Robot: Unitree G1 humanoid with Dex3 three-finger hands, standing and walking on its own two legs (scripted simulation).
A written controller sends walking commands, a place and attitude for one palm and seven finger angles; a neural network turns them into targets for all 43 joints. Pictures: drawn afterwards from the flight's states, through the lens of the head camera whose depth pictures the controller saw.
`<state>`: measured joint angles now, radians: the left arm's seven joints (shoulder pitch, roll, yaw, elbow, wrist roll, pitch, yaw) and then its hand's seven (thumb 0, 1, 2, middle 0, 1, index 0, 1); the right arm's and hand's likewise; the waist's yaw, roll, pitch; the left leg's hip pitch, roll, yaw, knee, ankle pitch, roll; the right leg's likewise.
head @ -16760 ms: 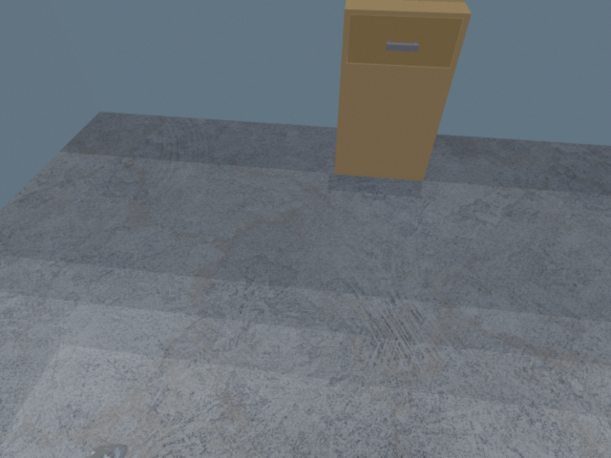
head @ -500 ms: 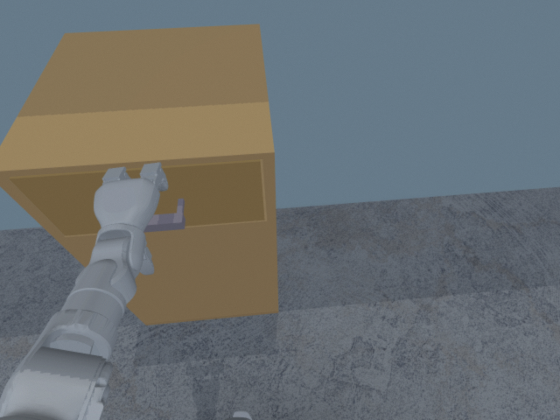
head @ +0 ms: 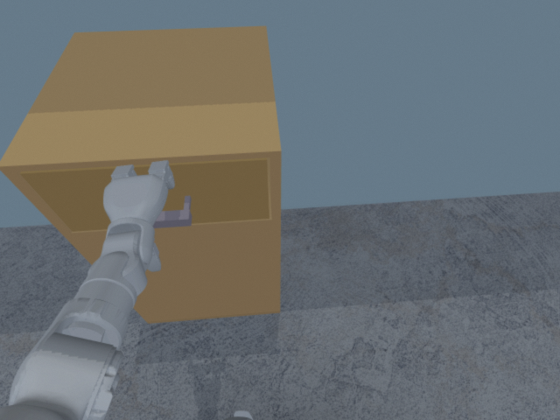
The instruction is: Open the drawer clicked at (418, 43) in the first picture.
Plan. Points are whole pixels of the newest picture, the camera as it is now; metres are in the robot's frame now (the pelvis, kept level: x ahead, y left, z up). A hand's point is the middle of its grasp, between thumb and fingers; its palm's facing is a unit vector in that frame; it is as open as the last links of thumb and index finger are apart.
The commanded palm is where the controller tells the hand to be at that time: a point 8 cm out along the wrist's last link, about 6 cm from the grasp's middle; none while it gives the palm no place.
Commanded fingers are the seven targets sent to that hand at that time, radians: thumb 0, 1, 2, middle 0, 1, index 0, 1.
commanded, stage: re-aim the fingers above the handle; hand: left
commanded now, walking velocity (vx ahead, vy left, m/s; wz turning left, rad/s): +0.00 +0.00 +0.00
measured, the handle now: (158, 211) +0.49 +0.23 -0.04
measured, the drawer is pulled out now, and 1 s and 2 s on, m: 0.00 0.00 0.00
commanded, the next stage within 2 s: lower the fingers behind the handle in 0.98 s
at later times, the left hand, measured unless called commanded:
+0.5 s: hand (153, 215) +0.44 +0.21 +0.01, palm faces -0.02 -0.06 -1.00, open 13.8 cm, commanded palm +0.41 +0.21 +0.07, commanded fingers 0.00 -0.50 0.30 -0.30 -1.20 -0.30 -1.20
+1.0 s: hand (150, 218) +0.43 +0.22 +0.01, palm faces -0.01 -0.05 -1.00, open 13.8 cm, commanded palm +0.41 +0.21 +0.07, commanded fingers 0.00 -0.50 0.30 -0.30 -1.20 -0.30 -1.20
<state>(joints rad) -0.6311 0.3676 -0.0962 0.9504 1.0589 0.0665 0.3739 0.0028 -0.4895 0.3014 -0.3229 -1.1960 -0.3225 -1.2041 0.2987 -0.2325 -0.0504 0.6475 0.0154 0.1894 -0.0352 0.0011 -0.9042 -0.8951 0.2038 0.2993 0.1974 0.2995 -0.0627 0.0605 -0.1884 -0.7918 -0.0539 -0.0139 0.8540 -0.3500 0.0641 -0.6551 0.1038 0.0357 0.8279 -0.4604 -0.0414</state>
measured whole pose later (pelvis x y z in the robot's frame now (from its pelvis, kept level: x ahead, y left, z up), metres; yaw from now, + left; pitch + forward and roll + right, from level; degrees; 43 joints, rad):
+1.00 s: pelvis +0.01 +0.00 +0.00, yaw +0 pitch +17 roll -2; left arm -0.59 0.37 -0.10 0.89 1.07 0.03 0.39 0.00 -0.49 0.30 -0.32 -1.20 -0.32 -1.20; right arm 0.31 -0.24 -0.06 0.66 0.01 0.19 -0.03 0.00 -0.90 -0.90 0.20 0.30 0.20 0.30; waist -0.06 0.06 -0.19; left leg -0.80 -0.06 -0.02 0.87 -0.37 0.07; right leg -0.66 0.10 0.03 0.83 -0.47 -0.04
